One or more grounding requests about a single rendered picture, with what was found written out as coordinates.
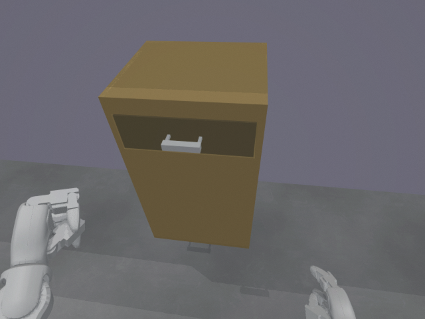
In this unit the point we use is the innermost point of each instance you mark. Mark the robot right hand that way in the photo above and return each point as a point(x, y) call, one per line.
point(335, 304)

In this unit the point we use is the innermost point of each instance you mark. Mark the handle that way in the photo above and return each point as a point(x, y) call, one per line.
point(180, 146)

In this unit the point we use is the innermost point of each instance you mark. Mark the robot left hand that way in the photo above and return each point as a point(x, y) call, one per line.
point(34, 224)

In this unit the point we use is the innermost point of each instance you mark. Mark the drawer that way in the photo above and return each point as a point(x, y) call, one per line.
point(220, 137)

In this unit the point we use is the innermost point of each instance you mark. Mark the cabinet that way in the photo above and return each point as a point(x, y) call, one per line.
point(200, 198)

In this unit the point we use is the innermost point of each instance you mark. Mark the left robot forearm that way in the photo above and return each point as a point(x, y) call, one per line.
point(26, 294)

